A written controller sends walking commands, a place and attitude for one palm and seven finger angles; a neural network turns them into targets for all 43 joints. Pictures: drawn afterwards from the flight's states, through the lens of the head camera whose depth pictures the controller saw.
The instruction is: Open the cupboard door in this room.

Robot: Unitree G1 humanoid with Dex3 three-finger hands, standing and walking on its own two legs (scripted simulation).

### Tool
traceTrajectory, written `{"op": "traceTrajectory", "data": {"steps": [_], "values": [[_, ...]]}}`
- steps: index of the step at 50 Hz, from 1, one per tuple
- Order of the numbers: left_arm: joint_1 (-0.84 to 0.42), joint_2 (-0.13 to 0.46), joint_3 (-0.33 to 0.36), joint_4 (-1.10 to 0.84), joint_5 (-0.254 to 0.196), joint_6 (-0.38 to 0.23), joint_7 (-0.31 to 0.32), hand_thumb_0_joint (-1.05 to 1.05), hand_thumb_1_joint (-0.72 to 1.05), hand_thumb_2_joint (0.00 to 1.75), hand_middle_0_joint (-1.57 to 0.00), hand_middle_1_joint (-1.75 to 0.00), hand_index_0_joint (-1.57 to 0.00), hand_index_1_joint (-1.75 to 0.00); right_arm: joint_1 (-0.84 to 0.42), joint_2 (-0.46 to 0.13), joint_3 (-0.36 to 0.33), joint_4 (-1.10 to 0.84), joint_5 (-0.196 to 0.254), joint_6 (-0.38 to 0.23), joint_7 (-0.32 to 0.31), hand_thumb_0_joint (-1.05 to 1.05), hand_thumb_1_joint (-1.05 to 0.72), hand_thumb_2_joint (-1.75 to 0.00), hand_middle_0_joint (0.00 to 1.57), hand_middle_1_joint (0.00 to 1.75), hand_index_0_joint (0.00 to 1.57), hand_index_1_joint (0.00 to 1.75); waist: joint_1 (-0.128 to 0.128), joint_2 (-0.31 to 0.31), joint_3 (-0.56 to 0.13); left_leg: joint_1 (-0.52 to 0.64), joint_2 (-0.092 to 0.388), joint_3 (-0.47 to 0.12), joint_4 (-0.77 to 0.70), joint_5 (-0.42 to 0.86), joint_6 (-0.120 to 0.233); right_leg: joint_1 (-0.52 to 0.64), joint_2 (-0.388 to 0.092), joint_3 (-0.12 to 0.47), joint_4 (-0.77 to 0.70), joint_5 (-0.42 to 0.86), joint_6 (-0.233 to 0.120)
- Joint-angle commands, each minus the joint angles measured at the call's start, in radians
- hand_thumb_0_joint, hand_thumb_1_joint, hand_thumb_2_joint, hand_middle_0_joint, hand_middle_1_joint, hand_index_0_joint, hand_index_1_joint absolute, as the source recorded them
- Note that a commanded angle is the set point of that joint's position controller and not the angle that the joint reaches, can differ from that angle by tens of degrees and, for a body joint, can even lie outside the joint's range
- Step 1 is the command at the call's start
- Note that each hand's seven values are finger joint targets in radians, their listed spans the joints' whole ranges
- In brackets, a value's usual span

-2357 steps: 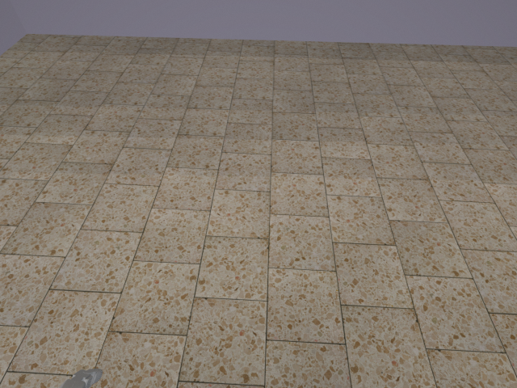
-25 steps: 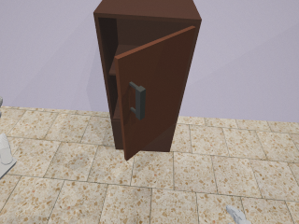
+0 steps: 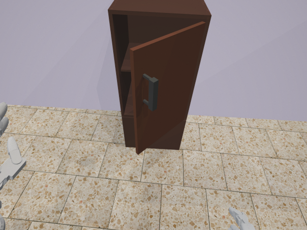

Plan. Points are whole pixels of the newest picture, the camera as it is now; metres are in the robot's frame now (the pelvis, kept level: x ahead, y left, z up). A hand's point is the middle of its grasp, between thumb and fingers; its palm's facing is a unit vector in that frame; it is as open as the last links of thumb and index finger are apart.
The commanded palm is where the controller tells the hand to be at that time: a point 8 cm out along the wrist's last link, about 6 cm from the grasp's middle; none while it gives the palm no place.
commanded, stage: stop stepping back and stand still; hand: left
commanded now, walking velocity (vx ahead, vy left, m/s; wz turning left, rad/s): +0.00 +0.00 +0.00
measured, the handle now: (149, 92) +0.58 +0.07 +0.03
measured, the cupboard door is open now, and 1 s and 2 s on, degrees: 46 46 46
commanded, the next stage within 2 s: let the arm hang, fingers relaxed in 0.22 s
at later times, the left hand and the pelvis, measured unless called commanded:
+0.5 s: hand out of the picture +0.14 +0.25 -0.09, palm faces +0.08 -0.92 -0.37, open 7.4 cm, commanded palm none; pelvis -0.02 +0.00 -0.01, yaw +1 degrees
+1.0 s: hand out of the picture -0.12 +0.16 -0.17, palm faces +0.09 -0.97 -0.21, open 7.3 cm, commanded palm none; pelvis -0.02 -0.01 +0.00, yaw +2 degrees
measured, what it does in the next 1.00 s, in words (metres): stands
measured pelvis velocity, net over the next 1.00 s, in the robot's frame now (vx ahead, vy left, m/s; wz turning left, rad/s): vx -0.02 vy -0.01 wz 0.04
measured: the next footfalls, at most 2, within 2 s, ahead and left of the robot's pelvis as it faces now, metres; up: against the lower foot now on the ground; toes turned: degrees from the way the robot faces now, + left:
none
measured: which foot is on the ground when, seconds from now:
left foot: down 0.00-1.00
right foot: down 0.00-1.00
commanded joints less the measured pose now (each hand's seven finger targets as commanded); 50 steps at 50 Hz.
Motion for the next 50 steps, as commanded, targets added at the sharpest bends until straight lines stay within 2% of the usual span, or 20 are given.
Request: {"op": "traceTrajectory", "data": {"steps": [1, 3, 5, 7, 8, 10, 15, 16, 17, 18, 19, 20, 21, 23, 27, 32, 39, 41, 45, 50], "values": [[-0.060, 0.208, 0.106, -0.321, 0.015, -0.076, 0.007, 0.00, 0.90, 0.90, -0.20, -0.30, -0.20, -0.30, -0.130, -0.118, -0.038, -0.198, -0.006, -0.092, -0.010, 0.00, -0.90, -0.90, 0.20, 0.30, 0.20, 0.30, -0.014, 0.133, -0.056, -0.031, 0.156, -0.218, -0.295, -0.219, 0.025, 0.019, -0.004, 0.028, -0.036, 0.019, 0.029], [0.012, 0.236, 0.150, -0.324, 0.014, -0.074, 0.013, 0.00, 0.90, 0.90, -0.20, -0.30, -0.20, -0.30, -0.127, -0.118, -0.040, -0.201, -0.013, -0.097, -0.008, 0.00, -0.90, -0.90, 0.20, 0.30, 0.20, 0.30, -0.010, 0.146, -0.077, -0.053, 0.133, -0.179, -0.293, -0.241, 0.011, 0.056, -0.010, 0.026, -0.070, 0.028, 0.024], [0.059, 0.213, 0.144, -0.304, 0.010, -0.072, 0.013, 0.00, 0.90, 0.90, -0.20, -0.30, -0.20, -0.30, -0.127, -0.109, -0.037, -0.205, -0.012, -0.092, -0.002, 0.00, -0.90, -0.90, 0.20, 0.30, 0.20, 0.30, -0.014, 0.118, -0.076, -0.065, 0.104, -0.135, -0.249, -0.205, -0.006, 0.060, -0.022, 0.032, -0.119, 0.030, 0.016], [0.084, 0.205, 0.145, -0.268, 0.000, -0.068, 0.012, 0.00, 0.90, 0.90, -0.20, -0.30, -0.20, -0.30, -0.123, -0.111, -0.042, -0.203, -0.011, -0.082, 0.003, 0.00, -0.90, -0.90, 0.20, 0.30, 0.20, 0.30, -0.021, 0.059, -0.067, -0.015, 0.079, -0.097, -0.177, -0.116, -0.023, -0.006, -0.041, 0.059, -0.180, 0.024, 0.004], [0.090, 0.218, 0.155, -0.272, -0.004, -0.069, 0.013, 0.00, 0.90, 0.90, -0.20, -0.30, -0.20, -0.30, -0.124, -0.116, -0.050, -0.200, -0.011, -0.081, 0.002, 0.00, -0.90, -0.90, 0.20, 0.30, 0.20, 0.30, -0.024, 0.056, -0.081, 0.022, 0.074, -0.084, -0.151, -0.074, -0.029, -0.026, -0.050, 0.067, -0.194, 0.035, 0.000], [0.069, 0.198, 0.131, -0.259, -0.008, -0.068, 0.010, 0.00, 0.90, 0.90, -0.20, -0.30, -0.20, -0.30, -0.118, -0.118, -0.047, -0.196, -0.008, -0.074, 0.002, 0.00, -0.90, -0.90, 0.20, 0.30, 0.20, 0.30, -0.029, 0.072, -0.078, 0.055, 0.075, -0.083, -0.141, -0.005, -0.032, -0.051, -0.045, 0.061, -0.187, 0.066, 0.004], [-0.002, 0.193, 0.097, -0.239, -0.004, -0.060, 0.008, 0.00, 0.90, 0.90, -0.20, -0.30, -0.20, -0.30, -0.128, -0.123, -0.046, -0.192, -0.002, -0.074, -0.008, 0.00, -0.90, -0.90, 0.20, 0.30, 0.20, 0.30, -0.027, 0.071, -0.055, 0.080, 0.082, -0.089, -0.173, -0.016, -0.027, -0.069, -0.030, 0.045, -0.196, 0.056, 0.019], [-0.041, 0.014, -0.286, 0.547, 0.084, 0.090, -0.132, 0.00, 0.90, 0.90, -0.20, -0.30, -0.20, -0.30, -0.176, -0.296, -0.095, 0.078, -0.002, -0.094, 0.080, 0.00, -0.90, -0.90, 0.20, 0.30, 0.20, 0.30, -0.047, 0.073, 0.016, -0.072, 0.120, -0.158, 0.001, 0.227, -0.004, -0.153, -0.100, 0.004, -0.013, 0.192, -0.018], [-0.041, 0.022, -0.259, 0.580, 0.073, 0.155, -0.149, 0.00, 0.90, 0.90, -0.20, -0.30, -0.20, -0.30, -0.095, -0.248, -0.097, 0.083, 0.003, -0.027, 0.078, 0.00, -0.90, -0.90, 0.20, 0.30, 0.20, 0.30, -0.037, 0.056, -0.065, 0.039, 0.127, -0.116, 0.017, 0.293, -0.009, -0.176, -0.109, 0.058, -0.022, 0.163, -0.022], [-0.069, 0.004, -0.279, 0.603, 0.077, 0.161, -0.152, 0.00, 0.90, 0.90, -0.20, -0.30, -0.20, -0.30, -0.075, -0.233, -0.094, 0.083, -0.009, -0.011, 0.074, 0.00, -0.90, -0.90, 0.20, 0.30, 0.20, 0.30, -0.028, -0.018, -0.107, 0.050, 0.140, -0.134, 0.033, 0.320, 0.009, -0.177, -0.096, 0.055, -0.002, 0.122, -0.030], [-0.098, 0.018, -0.282, 0.648, 0.077, 0.162, -0.153, 0.00, 0.90, 0.90, -0.20, -0.30, -0.20, -0.30, -0.073, -0.248, -0.086, 0.080, -0.013, 0.007, 0.071, 0.00, -0.90, -0.90, 0.20, 0.30, 0.20, 0.30, -0.029, -0.056, -0.113, 0.012, 0.145, -0.172, 0.016, 0.272, 0.031, -0.144, -0.089, 0.050, 0.014, 0.082, -0.035], [-0.125, 0.033, -0.285, 0.706, 0.081, 0.163, -0.154, 0.00, 0.90, 0.90, -0.20, -0.30, -0.20, -0.30, -0.094, -0.251, -0.080, 0.085, -0.018, 0.020, 0.069, 0.00, -0.90, -0.90, 0.20, 0.30, 0.20, 0.30, -0.024, -0.120, -0.101, -0.018, 0.143, -0.187, -0.002, 0.233, 0.041, -0.119, -0.085, 0.055, 0.016, 0.072, -0.036], [-0.155, 0.045, -0.289, 0.773, 0.079, 0.164, -0.156, 0.00, 0.90, 0.90, -0.20, -0.30, -0.20, -0.30, -0.112, -0.257, -0.076, 0.099, -0.022, 0.029, 0.069, 0.00, -0.90, -0.90, 0.20, 0.30, 0.20, 0.30, -0.020, -0.154, -0.084, -0.033, 0.135, -0.193, -0.009, 0.187, 0.044, -0.118, -0.097, 0.068, 0.002, 0.057, -0.040], [-0.213, 0.052, -0.307, 0.906, 0.075, 0.172, -0.155, 0.00, 0.90, 0.90, -0.20, -0.30, -0.20, -0.30, -0.125, -0.241, -0.066, 0.123, -0.027, 0.056, 0.072, 0.00, -0.90, -0.90, 0.20, 0.30, 0.20, 0.30, -0.025, -0.155, -0.037, -0.031, 0.110, -0.182, -0.027, 0.124, 0.029, -0.144, -0.121, 0.097, -0.034, 0.026, -0.056], [-0.223, 0.021, -0.344, 1.159, 0.063, 0.192, -0.142, 0.00, 0.90, 0.90, -0.20, -0.30, -0.20, -0.30, -0.116, -0.180, -0.035, 0.204, -0.035, 0.096, 0.067, 0.00, -0.90, -0.90, 0.20, 0.30, 0.20, 0.30, -0.018, 0.063, 0.008, -0.034, 0.098, -0.183, -0.128, 0.005, 0.016, -0.101, -0.107, 0.106, -0.065, -0.033, -0.044], [-0.151, -0.035, -0.351, 1.367, 0.053, 0.190, -0.138, 0.00, 0.90, 0.90, -0.20, -0.30, -0.20, -0.30, -0.047, -0.119, -0.027, 0.295, -0.029, 0.111, 0.049, 0.00, -0.90, -0.90, 0.20, 0.30, 0.20, 0.30, -0.017, 0.188, -0.006, -0.015, 0.089, -0.171, -0.161, -0.088, 0.004, -0.058, -0.111, 0.102, -0.111, -0.038, -0.049], [-0.071, -0.107, -0.365, 1.502, 0.049, 0.189, -0.132, 0.00, 0.90, 0.90, -0.20, -0.30, -0.20, -0.30, 0.071, -0.073, -0.032, 0.381, -0.022, 0.124, 0.034, 0.00, -0.90, -0.90, 0.20, 0.30, 0.20, 0.30, -0.029, 0.075, 0.044, 0.011, 0.102, -0.186, -0.179, -0.126, 0.011, -0.087, -0.100, 0.067, -0.136, -0.050, -0.047], [-0.044, -0.125, -0.370, 1.522, 0.049, 0.189, -0.128, 0.00, 0.90, 0.90, -0.20, -0.30, -0.20, -0.30, 0.090, -0.059, -0.033, 0.396, -0.022, 0.128, 0.033, 0.00, -0.90, -0.90, 0.20, 0.30, 0.20, 0.30, -0.028, 0.039, 0.079, 0.007, 0.097, -0.178, -0.175, -0.137, 0.013, -0.112, -0.103, 0.069, -0.147, -0.074, -0.047], [-0.021, -0.142, -0.370, 1.538, 0.048, 0.187, -0.122, 0.00, 0.90, 0.90, -0.20, -0.30, -0.20, -0.30, 0.126, -0.026, -0.034, 0.419, -0.023, 0.131, 0.034, 0.00, -0.90, -0.90, 0.20, 0.30, 0.20, 0.30, -0.031, -0.037, 0.098, 0.022, 0.082, -0.146, -0.138, -0.101, 0.010, -0.151, -0.115, 0.081, -0.166, -0.124, -0.051], [-0.009, -0.158, -0.367, 1.539, 0.048, 0.187, -0.115, 0.00, 0.90, 0.90, -0.20, -0.30, -0.20, -0.30, 0.143, 0.008, -0.031, 0.439, -0.025, 0.130, 0.035, 0.00, -0.90, -0.90, 0.20, 0.30, 0.20, 0.30, -0.030, -0.023, 0.125, 0.012, 0.080, -0.140, -0.134, -0.091, 0.012, -0.175, -0.113, 0.077, -0.149, -0.131, -0.052]]}}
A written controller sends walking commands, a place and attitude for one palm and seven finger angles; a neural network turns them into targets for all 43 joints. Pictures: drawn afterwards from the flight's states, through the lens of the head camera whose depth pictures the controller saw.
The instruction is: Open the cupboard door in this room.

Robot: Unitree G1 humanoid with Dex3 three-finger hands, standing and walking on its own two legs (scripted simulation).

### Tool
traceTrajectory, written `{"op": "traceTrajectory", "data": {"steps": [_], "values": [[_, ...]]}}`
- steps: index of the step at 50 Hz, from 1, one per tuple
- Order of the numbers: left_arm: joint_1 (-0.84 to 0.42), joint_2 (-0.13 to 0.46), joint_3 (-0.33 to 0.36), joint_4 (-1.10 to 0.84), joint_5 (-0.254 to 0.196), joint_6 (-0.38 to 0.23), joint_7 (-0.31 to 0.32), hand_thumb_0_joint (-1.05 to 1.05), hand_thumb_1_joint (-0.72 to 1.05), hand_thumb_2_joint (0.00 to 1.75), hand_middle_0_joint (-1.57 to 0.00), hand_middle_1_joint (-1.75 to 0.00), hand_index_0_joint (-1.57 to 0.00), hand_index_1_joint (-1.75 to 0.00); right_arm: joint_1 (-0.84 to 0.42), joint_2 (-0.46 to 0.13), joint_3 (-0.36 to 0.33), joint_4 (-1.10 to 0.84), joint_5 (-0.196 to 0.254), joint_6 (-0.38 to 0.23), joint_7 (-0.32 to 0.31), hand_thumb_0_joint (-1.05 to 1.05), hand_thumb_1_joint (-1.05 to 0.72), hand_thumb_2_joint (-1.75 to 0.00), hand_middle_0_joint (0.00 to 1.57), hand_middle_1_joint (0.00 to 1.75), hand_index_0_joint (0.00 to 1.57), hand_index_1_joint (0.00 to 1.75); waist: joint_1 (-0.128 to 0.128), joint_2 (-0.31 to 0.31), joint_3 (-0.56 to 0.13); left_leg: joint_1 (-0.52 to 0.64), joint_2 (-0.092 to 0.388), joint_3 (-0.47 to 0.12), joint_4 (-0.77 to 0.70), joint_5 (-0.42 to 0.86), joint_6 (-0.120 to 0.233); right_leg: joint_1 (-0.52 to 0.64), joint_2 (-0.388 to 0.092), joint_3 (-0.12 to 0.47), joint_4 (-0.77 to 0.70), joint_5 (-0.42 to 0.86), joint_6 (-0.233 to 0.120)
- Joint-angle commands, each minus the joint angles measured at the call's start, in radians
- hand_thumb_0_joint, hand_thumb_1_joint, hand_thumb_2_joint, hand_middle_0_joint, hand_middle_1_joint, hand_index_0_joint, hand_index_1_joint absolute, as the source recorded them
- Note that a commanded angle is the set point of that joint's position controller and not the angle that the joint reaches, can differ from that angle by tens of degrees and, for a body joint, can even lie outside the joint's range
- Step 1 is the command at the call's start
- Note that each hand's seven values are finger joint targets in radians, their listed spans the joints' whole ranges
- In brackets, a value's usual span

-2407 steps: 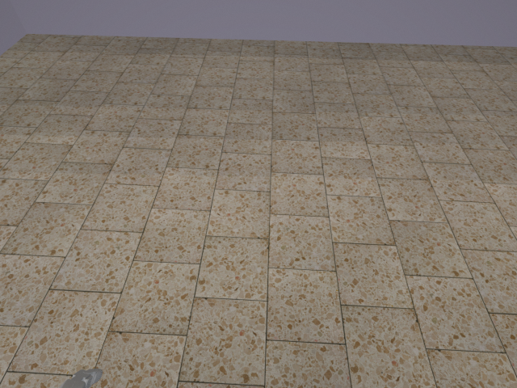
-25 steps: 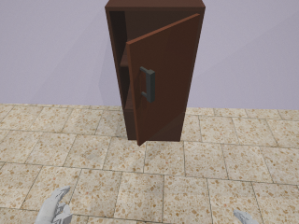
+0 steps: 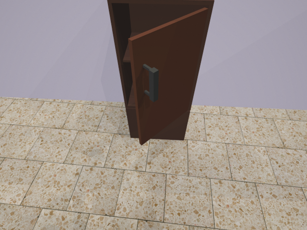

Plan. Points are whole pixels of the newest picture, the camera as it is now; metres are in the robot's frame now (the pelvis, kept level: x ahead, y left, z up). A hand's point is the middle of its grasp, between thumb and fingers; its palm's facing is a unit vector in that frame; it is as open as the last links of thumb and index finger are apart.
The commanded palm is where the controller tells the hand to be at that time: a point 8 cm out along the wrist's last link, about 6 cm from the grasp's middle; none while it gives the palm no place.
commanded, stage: let the arm hang, fingers relaxed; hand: left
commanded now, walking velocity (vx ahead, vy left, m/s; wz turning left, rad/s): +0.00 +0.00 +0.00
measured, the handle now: (149, 83) +0.60 +0.05 +0.03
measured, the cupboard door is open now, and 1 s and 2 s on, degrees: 46 46 46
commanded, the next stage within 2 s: look to check the result in 0.42 s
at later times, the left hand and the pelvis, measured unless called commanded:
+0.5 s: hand out of the picture +0.00 +0.14 -0.18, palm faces +0.07 -0.99 -0.16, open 7.3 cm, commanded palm none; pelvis +0.02 -0.01 +0.00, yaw +0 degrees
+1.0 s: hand out of the picture +0.01 +0.14 -0.18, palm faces +0.06 -0.98 -0.17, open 7.3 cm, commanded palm none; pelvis +0.04 -0.02 +0.00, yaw +0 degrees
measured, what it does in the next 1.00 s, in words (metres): stands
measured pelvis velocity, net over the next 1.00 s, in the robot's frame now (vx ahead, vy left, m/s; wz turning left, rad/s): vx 0.04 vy -0.02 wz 0.00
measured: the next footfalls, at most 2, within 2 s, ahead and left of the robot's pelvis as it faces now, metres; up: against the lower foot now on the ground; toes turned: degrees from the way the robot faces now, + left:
none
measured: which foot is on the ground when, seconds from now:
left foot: down 0.00-1.00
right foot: down 0.00-1.00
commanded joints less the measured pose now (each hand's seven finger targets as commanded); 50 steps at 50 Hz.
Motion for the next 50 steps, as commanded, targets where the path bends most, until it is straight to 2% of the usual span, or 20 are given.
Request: {"op": "traceTrajectory", "data": {"steps": [1, 8, 11, 13, 17, 18, 22, 23, 26, 30, 37, 38, 42, 43, 44, 48, 50], "values": [[0.046, 0.061, 0.016, -0.034, 0.004, -0.015, 0.004, 0.00, 0.90, 0.90, -0.20, -0.30, -0.20, -0.30, 0.072, -0.091, -0.022, -0.019, -0.005, -0.018, -0.007, 0.00, -0.90, -0.90, 0.20, 0.30, 0.20, 0.30, -0.007, -0.052, 0.073, 0.018, 0.091, -0.107, -0.097, -0.149, 0.025, -0.143, -0.105, 0.113, -0.142, -0.141, -0.033], [0.044, 0.054, 0.022, -0.048, 0.006, -0.019, 0.008, 0.00, 0.90, 0.90, -0.20, -0.30, -0.20, -0.30, 0.063, -0.079, -0.019, -0.019, -0.004, -0.027, -0.007, 0.00, -0.90, -0.90, 0.20, 0.30, 0.20, 0.30, 0.005, -0.023, 0.082, 0.000, 0.091, -0.110, -0.104, -0.115, 0.028, -0.113, -0.103, 0.103, -0.123, -0.087, -0.029], [0.021, 0.051, 0.023, -0.054, 0.005, -0.022, 0.008, 0.00, 0.90, 0.90, -0.20, -0.30, -0.20, -0.30, 0.060, -0.071, -0.019, -0.015, -0.006, -0.029, -0.007, 0.00, -0.90, -0.90, 0.20, 0.30, 0.20, 0.30, 0.000, -0.040, 0.091, 0.006, 0.082, -0.095, -0.086, -0.079, 0.021, -0.118, -0.115, 0.109, -0.136, -0.078, -0.032], [0.015, 0.055, 0.025, -0.060, 0.004, -0.023, 0.008, 0.00, 0.90, 0.90, -0.20, -0.30, -0.20, -0.30, 0.061, -0.069, -0.019, -0.017, -0.005, -0.030, -0.007, 0.00, -0.90, -0.90, 0.20, 0.30, 0.20, 0.30, 0.001, -0.037, 0.070, 0.025, 0.084, -0.089, -0.074, -0.055, 0.020, -0.107, -0.115, 0.104, -0.139, -0.070, -0.033], [-0.004, 0.052, 0.025, -0.060, 0.002, -0.026, 0.008, 0.00, 0.90, 0.90, -0.20, -0.30, -0.20, -0.30, 0.047, -0.076, -0.016, -0.015, -0.005, -0.036, -0.010, 0.00, -0.90, -0.90, 0.20, 0.30, 0.20, 0.30, 0.001, -0.003, 0.057, 0.035, 0.092, -0.093, -0.072, 0.014, 0.021, -0.073, -0.120, 0.105, -0.134, 0.002, -0.031], [-0.001, 0.055, 0.024, -0.061, 0.002, -0.026, 0.008, 0.00, 0.90, 0.90, -0.20, -0.30, -0.20, -0.30, 0.045, -0.077, -0.015, -0.019, -0.003, -0.036, -0.011, 0.00, -0.90, -0.90, 0.20, 0.30, 0.20, 0.30, 0.004, -0.017, 0.061, 0.034, 0.094, -0.088, -0.064, 0.021, 0.021, -0.067, -0.117, 0.101, -0.140, 0.010, -0.029], [-0.016, 0.057, 0.024, -0.060, 0.000, -0.026, 0.007, 0.00, 0.90, 0.90, -0.20, -0.30, -0.20, -0.30, 0.039, -0.086, -0.015, -0.018, -0.004, -0.035, -0.013, 0.00, -0.90, -0.90, 0.20, 0.30, 0.20, 0.30, -0.001, 0.000, 0.055, 0.048, 0.094, -0.089, -0.064, 0.035, 0.017, -0.055, -0.119, 0.106, -0.144, 0.029, -0.030], [-0.010, 0.057, 0.024, -0.059, 0.001, -0.026, 0.007, 0.00, 0.90, 0.90, -0.20, -0.30, -0.20, -0.30, 0.035, -0.088, -0.015, -0.020, -0.002, -0.034, -0.013, 0.00, -0.90, -0.90, 0.20, 0.30, 0.20, 0.30, 0.002, -0.019, 0.053, 0.055, 0.095, -0.085, -0.058, 0.037, 0.018, -0.057, -0.118, 0.102, -0.149, 0.028, -0.030], [-0.017, 0.059, 0.022, -0.058, 0.000, -0.025, 0.006, 0.00, 0.90, 0.90, -0.20, -0.30, -0.20, -0.30, 0.030, -0.096, -0.015, -0.018, -0.003, -0.035, -0.014, 0.00, -0.90, -0.90, 0.20, 0.30, 0.20, 0.30, -0.001, -0.008, 0.041, 0.067, 0.100, -0.090, -0.064, 0.053, 0.018, -0.046, -0.118, 0.104, -0.145, 0.046, -0.028], [-0.016, 0.062, 0.021, -0.055, 0.000, -0.025, 0.005, 0.00, 0.90, 0.90, -0.20, -0.30, -0.20, -0.30, 0.024, -0.103, -0.015, -0.019, -0.003, -0.035, -0.014, 0.00, -0.90, -0.90, 0.20, 0.30, 0.20, 0.30, -0.001, -0.032, 0.041, 0.073, 0.101, -0.088, -0.066, 0.054, 0.018, -0.039, -0.118, 0.101, -0.150, 0.049, -0.025], [-0.011, 0.065, 0.017, -0.053, -0.001, -0.027, 0.007, 0.00, 0.90, 0.90, -0.20, -0.30, -0.20, -0.30, 0.009, -0.111, -0.013, -0.012, 0.000, -0.037, -0.016, 0.00, -0.90, -0.90, 0.20, 0.30, 0.20, 0.30, 0.000, -0.035, 0.028, 0.100, 0.106, -0.082, -0.062, 0.108, 0.020, -0.021, -0.121, 0.099, -0.148, 0.115, -0.020], [-0.005, 0.067, 0.018, -0.052, 0.000, -0.028, 0.007, 0.00, 0.90, 0.90, -0.20, -0.30, -0.20, -0.30, 0.004, -0.112, -0.013, -0.014, 0.002, -0.037, -0.016, 0.00, -0.90, -0.90, 0.20, 0.30, 0.20, 0.30, 0.004, -0.051, 0.024, 0.108, 0.105, -0.081, -0.057, 0.112, 0.021, -0.022, -0.120, 0.096, -0.151, 0.119, -0.019], [-0.010, 0.069, 0.016, -0.052, 0.000, -0.028, 0.007, 0.00, 0.90, 0.90, -0.20, -0.30, -0.20, -0.30, 0.000, -0.112, -0.012, -0.009, 0.001, -0.037, -0.016, 0.00, -0.90, -0.90, 0.20, 0.30, 0.20, 0.30, 0.000, -0.035, 0.034, 0.106, 0.104, -0.077, -0.063, 0.114, 0.019, -0.017, -0.123, 0.099, -0.153, 0.132, -0.018], [-0.007, 0.071, 0.017, -0.052, 0.000, -0.029, 0.008, 0.00, 0.90, 0.90, -0.20, -0.30, -0.20, -0.30, -0.001, -0.115, -0.012, -0.011, 0.002, -0.037, -0.016, 0.00, -0.90, -0.90, 0.20, 0.30, 0.20, 0.30, 0.003, -0.048, 0.033, 0.105, 0.103, -0.075, -0.057, 0.118, 0.019, -0.015, -0.121, 0.095, -0.155, 0.135, -0.016], [-0.012, 0.070, 0.016, -0.052, -0.001, -0.027, 0.007, 0.00, 0.90, 0.90, -0.20, -0.30, -0.20, -0.30, -0.001, -0.115, -0.012, -0.009, 0.000, -0.037, -0.016, 0.00, -0.90, -0.90, 0.20, 0.30, 0.20, 0.30, 0.001, -0.029, 0.033, 0.104, 0.103, -0.076, -0.060, 0.114, 0.018, -0.011, -0.124, 0.094, -0.152, 0.130, -0.018], [-0.007, 0.071, 0.016, -0.052, -0.001, -0.029, 0.007, 0.00, 0.90, 0.90, -0.20, -0.30, -0.20, -0.30, -0.007, -0.118, -0.011, -0.008, 0.002, -0.038, -0.016, 0.00, -0.90, -0.90, 0.20, 0.30, 0.20, 0.30, 0.005, -0.046, 0.032, 0.110, 0.104, -0.075, -0.060, 0.117, 0.019, -0.010, -0.122, 0.094, -0.160, 0.134, -0.015], [-0.016, 0.072, 0.016, -0.052, -0.001, -0.029, 0.007, 0.00, 0.90, 0.90, -0.20, -0.30, -0.20, -0.30, -0.004, -0.115, -0.011, -0.006, 0.000, -0.039, -0.017, 0.00, -0.90, -0.90, 0.20, 0.30, 0.20, 0.30, 0.002, -0.033, 0.032, 0.107, 0.103, -0.074, -0.062, 0.128, 0.017, -0.001, -0.124, 0.096, -0.155, 0.156, -0.016]]}}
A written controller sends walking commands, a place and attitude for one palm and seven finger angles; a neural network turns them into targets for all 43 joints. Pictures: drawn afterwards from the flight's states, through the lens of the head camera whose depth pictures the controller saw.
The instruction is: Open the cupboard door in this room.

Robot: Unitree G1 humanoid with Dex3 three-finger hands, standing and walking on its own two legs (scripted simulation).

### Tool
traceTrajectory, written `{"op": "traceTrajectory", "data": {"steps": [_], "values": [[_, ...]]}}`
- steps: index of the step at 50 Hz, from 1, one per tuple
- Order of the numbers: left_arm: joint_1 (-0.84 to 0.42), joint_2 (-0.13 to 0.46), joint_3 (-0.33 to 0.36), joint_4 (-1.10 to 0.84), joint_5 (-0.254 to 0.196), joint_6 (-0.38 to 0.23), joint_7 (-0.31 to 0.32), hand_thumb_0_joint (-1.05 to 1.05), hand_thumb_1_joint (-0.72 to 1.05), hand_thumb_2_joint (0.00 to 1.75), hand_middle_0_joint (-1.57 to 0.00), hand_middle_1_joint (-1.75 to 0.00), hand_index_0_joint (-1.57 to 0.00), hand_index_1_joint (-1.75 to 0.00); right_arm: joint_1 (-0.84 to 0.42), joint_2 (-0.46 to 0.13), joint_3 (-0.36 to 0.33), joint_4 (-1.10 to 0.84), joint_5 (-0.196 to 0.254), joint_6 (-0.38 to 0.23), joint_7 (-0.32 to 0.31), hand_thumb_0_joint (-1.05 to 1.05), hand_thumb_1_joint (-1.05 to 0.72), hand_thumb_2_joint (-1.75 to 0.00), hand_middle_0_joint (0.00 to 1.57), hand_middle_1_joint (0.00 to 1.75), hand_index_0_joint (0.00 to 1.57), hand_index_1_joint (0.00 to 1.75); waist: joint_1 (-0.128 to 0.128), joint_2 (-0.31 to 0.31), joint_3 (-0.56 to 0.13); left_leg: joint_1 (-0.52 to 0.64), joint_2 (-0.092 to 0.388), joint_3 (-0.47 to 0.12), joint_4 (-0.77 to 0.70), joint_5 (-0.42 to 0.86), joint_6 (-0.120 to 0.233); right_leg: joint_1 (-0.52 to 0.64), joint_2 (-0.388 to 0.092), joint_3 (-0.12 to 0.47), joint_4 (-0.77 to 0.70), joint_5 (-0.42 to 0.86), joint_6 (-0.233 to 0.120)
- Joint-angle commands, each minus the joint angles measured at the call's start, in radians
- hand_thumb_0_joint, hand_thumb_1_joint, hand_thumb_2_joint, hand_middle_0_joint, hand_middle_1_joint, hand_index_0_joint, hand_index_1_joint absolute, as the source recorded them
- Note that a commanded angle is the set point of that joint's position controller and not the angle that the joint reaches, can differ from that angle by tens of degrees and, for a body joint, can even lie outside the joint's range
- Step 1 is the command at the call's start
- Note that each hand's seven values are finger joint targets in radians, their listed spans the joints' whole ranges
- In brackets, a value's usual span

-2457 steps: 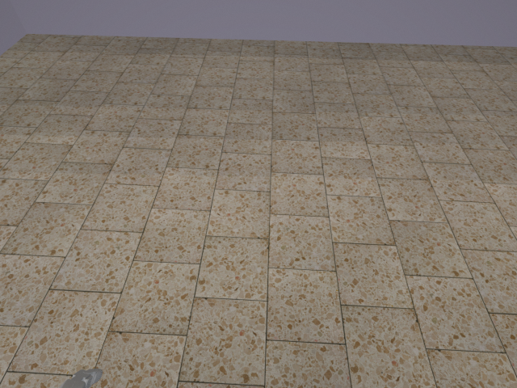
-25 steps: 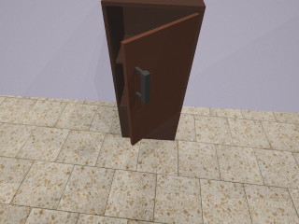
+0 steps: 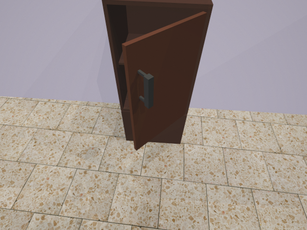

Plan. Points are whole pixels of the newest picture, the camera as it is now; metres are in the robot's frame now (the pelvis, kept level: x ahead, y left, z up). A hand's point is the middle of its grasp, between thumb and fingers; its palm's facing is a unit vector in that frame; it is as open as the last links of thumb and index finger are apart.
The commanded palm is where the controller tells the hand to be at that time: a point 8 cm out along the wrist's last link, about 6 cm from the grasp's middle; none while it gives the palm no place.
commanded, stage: walk to a spot facing it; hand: left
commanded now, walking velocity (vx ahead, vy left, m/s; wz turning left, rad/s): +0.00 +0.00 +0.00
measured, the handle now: (144, 89) +0.56 +0.07 +0.03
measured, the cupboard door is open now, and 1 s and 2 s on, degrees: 46 46 46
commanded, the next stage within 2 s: none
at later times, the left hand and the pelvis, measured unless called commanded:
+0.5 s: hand out of the picture +0.03 +0.19 -0.18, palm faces -0.09 -0.97 -0.23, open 7.3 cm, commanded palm none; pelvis -0.01 +0.00 -0.01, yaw -11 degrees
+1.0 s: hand out of the picture +0.10 +0.14 -0.17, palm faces -0.35 -0.91 -0.23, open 7.3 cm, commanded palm none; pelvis -0.02 -0.02 +0.00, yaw -26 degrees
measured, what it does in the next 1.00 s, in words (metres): lifts its left foot, turning right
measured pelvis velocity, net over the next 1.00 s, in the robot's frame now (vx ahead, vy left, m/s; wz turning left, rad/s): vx -0.02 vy -0.02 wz -0.46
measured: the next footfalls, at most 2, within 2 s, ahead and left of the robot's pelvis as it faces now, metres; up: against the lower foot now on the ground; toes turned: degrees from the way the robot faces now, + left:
left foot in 1.06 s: +0.10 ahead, +0.08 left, +0.00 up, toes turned -29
right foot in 1.42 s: -0.06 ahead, -0.14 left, +0.00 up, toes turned -45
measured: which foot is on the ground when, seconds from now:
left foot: down 0.00-0.62, up 0.64-1.00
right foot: down 0.00-1.00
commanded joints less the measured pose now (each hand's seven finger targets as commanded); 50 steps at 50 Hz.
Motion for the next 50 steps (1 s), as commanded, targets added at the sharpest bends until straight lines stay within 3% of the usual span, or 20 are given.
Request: {"op": "traceTrajectory", "data": {"steps": [1, 7, 14, 17, 19, 21, 22, 23, 27, 29, 30, 31, 32, 33, 34, 36, 39, 46, 48, 50], "values": [[0.092, 0.097, 0.020, -0.012, 0.003, -0.005, 0.002, 0.00, 0.90, 0.90, -0.20, -0.30, -0.20, -0.30, 0.069, -0.079, -0.012, -0.022, -0.001, -0.014, -0.001, 0.00, -0.90, -0.90, 0.20, 0.30, 0.20, 0.30, -0.002, 0.004, 0.025, 0.035, 0.097, -0.067, -0.043, 0.183, 0.037, -0.081, -0.134, 0.095, -0.101, 0.198, 0.003], [0.091, 0.099, 0.026, -0.016, 0.004, 0.000, 0.002, 0.00, 0.90, 0.90, -0.20, -0.30, -0.20, -0.30, 0.069, -0.083, -0.018, -0.021, -0.002, -0.010, -0.006, 0.00, -0.90, -0.90, 0.20, 0.30, 0.20, 0.30, -0.003, 0.002, 0.032, 0.050, 0.106, -0.051, -0.027, 0.181, 0.035, -0.099, -0.131, 0.112, -0.096, 0.228, 0.000], [0.040, 0.149, 0.078, -0.085, 0.016, 0.031, -0.012, 0.00, 0.90, 0.90, -0.20, -0.30, -0.20, -0.30, 0.050, -0.116, -0.062, -0.085, -0.004, 0.010, -0.017, 0.00, -0.90, -0.90, 0.20, 0.30, 0.20, 0.30, -0.011, -0.034, 0.009, -0.012, 0.126, 0.036, 0.087, 0.076, 0.016, -0.140, -0.150, 0.209, -0.021, 0.290, -0.041], [0.019, 0.158, 0.088, -0.114, 0.016, 0.037, -0.019, 0.00, 0.90, 0.90, -0.20, -0.30, -0.20, -0.30, 0.040, -0.131, -0.071, -0.112, -0.005, 0.006, -0.020, 0.00, -0.90, -0.90, 0.20, 0.30, 0.20, 0.30, -0.011, 0.014, -0.001, 0.009, 0.155, 0.019, 0.071, 0.081, 0.025, -0.186, -0.123, 0.215, 0.038, 0.305, -0.037], [0.005, 0.147, 0.090, -0.134, 0.017, 0.041, -0.024, 0.00, 0.90, 0.90, -0.20, -0.30, -0.20, -0.30, 0.045, -0.161, -0.082, -0.131, -0.007, 0.004, -0.024, 0.00, -0.90, -0.90, 0.20, 0.30, 0.20, 0.30, -0.014, 0.088, -0.005, 0.044, 0.225, -0.060, 0.008, 0.068, 0.064, -0.255, -0.063, 0.187, 0.115, 0.222, -0.013], [-0.020, 0.129, 0.092, -0.164, 0.018, 0.045, -0.035, 0.00, 0.90, 0.90, -0.20, -0.30, -0.20, -0.30, 0.067, -0.207, -0.093, -0.146, -0.012, -0.003, -0.025, 0.00, -0.90, -0.90, 0.20, 0.30, 0.20, 0.30, -0.018, 0.220, -0.026, 0.060, 0.372, -0.210, -0.125, 0.043, 0.154, -0.330, 0.004, 0.101, 0.338, -0.068, 0.015], [-0.041, 0.126, 0.094, -0.180, 0.020, 0.049, -0.040, 0.00, 0.90, 0.90, -0.20, -0.30, -0.20, -0.30, 0.074, -0.218, -0.096, -0.156, -0.015, -0.008, -0.023, 0.00, -0.90, -0.90, 0.20, 0.30, 0.20, 0.30, -0.024, 0.232, -0.037, 0.058, 0.426, -0.236, -0.176, 0.046, 0.195, -0.361, -0.008, 0.081, 0.481, -0.229, 0.025], [-0.059, 0.125, 0.095, -0.193, 0.024, 0.051, -0.045, 0.00, 0.90, 0.90, -0.20, -0.30, -0.20, -0.30, 0.064, -0.220, -0.094, -0.168, -0.015, -0.010, -0.022, 0.00, -0.90, -0.90, 0.20, 0.30, 0.20, 0.30, -0.018, 0.198, -0.045, 0.046, 0.443, -0.225, -0.182, 0.016, 0.207, -0.367, -0.038, 0.090, 0.554, -0.259, 0.028], [-0.041, 0.112, 0.091, -0.209, 0.020, 0.046, -0.060, 0.00, 0.90, 0.90, -0.20, -0.30, -0.20, -0.30, -0.020, -0.240, -0.100, -0.211, -0.024, -0.010, -0.012, 0.00, -0.90, -0.90, 0.20, 0.30, 0.20, 0.30, 0.016, 0.141, -0.079, 0.005, 0.383, -0.028, -0.086, 0.145, 0.144, -0.262, -0.057, 0.043, 0.373, -0.181, 0.036], [0.032, 0.134, 0.098, -0.194, 0.020, 0.043, -0.060, 0.00, 0.90, 0.90, -0.20, -0.30, -0.20, -0.30, -0.045, -0.247, -0.105, -0.227, -0.015, -0.002, -0.005, 0.00, -0.90, -0.90, 0.20, 0.30, 0.20, 0.30, 0.053, 0.079, -0.090, -0.084, 0.328, 0.063, 0.038, 0.061, 0.082, -0.113, -0.038, 0.008, 0.158, 0.010, 0.040], [0.058, 0.190, 0.106, -0.190, 0.027, 0.036, -0.054, 0.00, 0.90, 0.90, -0.20, -0.30, -0.20, -0.30, -0.063, -0.217, -0.104, -0.243, -0.006, 0.005, 0.001, 0.00, -0.90, -0.90, 0.20, 0.30, 0.20, 0.30, 0.069, -0.070, -0.056, -0.171, 0.236, 0.135, 0.188, -0.090, 0.018, -0.070, -0.102, 0.117, -0.019, 0.108, 0.020], [0.042, 0.316, 0.127, -0.204, 0.039, 0.027, -0.041, 0.00, 0.90, 0.90, -0.20, -0.30, -0.20, -0.30, -0.074, -0.142, -0.093, -0.281, 0.000, 0.008, 0.014, 0.00, -0.90, -0.90, 0.20, 0.30, 0.20, 0.30, 0.064, -0.371, -0.028, -0.360, 0.082, 0.232, 0.441, -0.369, -0.055, -0.053, -0.362, 0.509, -0.152, 0.211, -0.090], [0.052, 0.347, 0.127, -0.218, 0.026, 0.031, -0.036, 0.00, 0.90, 0.90, -0.20, -0.30, -0.20, -0.30, -0.135, -0.178, -0.096, -0.301, -0.005, 0.014, 0.019, 0.00, -0.90, -0.90, 0.20, 0.30, 0.20, 0.30, 0.102, -0.257, -0.025, -0.363, 0.086, 0.106, 0.598, -0.432, -0.046, -0.114, -0.414, 0.535, -0.140, 0.239, -0.173], [0.023, 0.312, 0.130, -0.222, 0.029, 0.030, -0.026, 0.00, 0.90, 0.90, -0.20, -0.30, -0.20, -0.30, -0.167, -0.165, -0.100, -0.305, -0.004, 0.018, 0.017, 0.00, -0.90, -0.90, 0.20, 0.30, 0.20, 0.30, 0.075, -0.218, -0.022, -0.395, 0.084, 0.063, 0.687, -0.379, -0.041, -0.113, -0.356, 0.546, -0.110, 0.316, -0.172], [-0.033, 0.293, 0.122, -0.234, 0.028, 0.027, -0.023, 0.00, 0.90, 0.90, -0.20, -0.30, -0.20, -0.30, -0.159, -0.169, -0.101, -0.295, -0.003, 0.016, 0.016, 0.00, -0.90, -0.90, 0.20, 0.30, 0.20, 0.30, 0.046, -0.176, -0.010, -0.420, 0.105, 0.030, 0.712, -0.320, -0.046, -0.082, -0.322, 0.479, -0.064, 0.393, -0.176], [-0.052, 0.265, 0.114, -0.250, 0.025, 0.018, -0.020, 0.00, 0.90, 0.90, -0.20, -0.30, -0.20, -0.30, -0.135, -0.153, -0.094, -0.287, -0.002, 0.013, 0.020, 0.00, -0.90, -0.90, 0.20, 0.30, 0.20, 0.30, 0.026, -0.120, -0.066, -0.384, 0.100, 0.038, 0.692, -0.254, -0.060, -0.029, -0.268, 0.387, -0.010, 0.554, -0.153], [-0.027, 0.270, 0.114, -0.254, 0.025, 0.016, -0.017, 0.00, 0.90, 0.90, -0.20, -0.30, -0.20, -0.30, -0.148, -0.145, -0.092, -0.292, 0.002, 0.019, 0.018, 0.00, -0.90, -0.90, 0.20, 0.30, 0.20, 0.30, 0.033, -0.109, -0.093, -0.346, 0.082, 0.045, 0.631, -0.237, -0.068, -0.003, -0.246, 0.380, -0.003, 0.600, -0.147], [-0.002, 0.286, 0.122, -0.269, 0.030, 0.021, -0.021, 0.00, 0.90, 0.90, -0.20, -0.30, -0.20, -0.30, -0.203, -0.148, -0.090, -0.338, 0.011, 0.009, 0.014, 0.00, -0.90, -0.90, 0.20, 0.30, 0.20, 0.30, 0.048, -0.120, -0.080, -0.292, 0.042, 0.030, 0.454, -0.264, -0.059, -0.017, -0.227, 0.487, -0.004, 0.594, -0.164], [-0.022, 0.290, 0.126, -0.277, 0.033, 0.023, -0.019, 0.00, 0.90, 0.90, -0.20, -0.30, -0.20, -0.30, -0.175, -0.149, -0.089, -0.344, 0.017, 0.001, 0.010, 0.00, -0.90, -0.90, 0.20, 0.30, 0.20, 0.30, 0.032, -0.131, -0.107, -0.224, 0.036, 0.022, 0.353, -0.272, -0.053, -0.033, -0.225, 0.515, 0.024, 0.628, -0.160], [-0.066, 0.287, 0.125, -0.289, 0.025, 0.028, -0.023, 0.00, 0.90, 0.90, -0.20, -0.30, -0.20, -0.30, -0.101, -0.148, -0.086, -0.324, 0.020, -0.006, 0.006, 0.00, -0.90, -0.90, 0.20, 0.30, 0.20, 0.30, -0.005, -0.107, -0.124, -0.084, 0.023, 0.031, 0.166, -0.165, -0.046, -0.105, -0.179, 0.492, 0.064, 0.601, -0.114]]}}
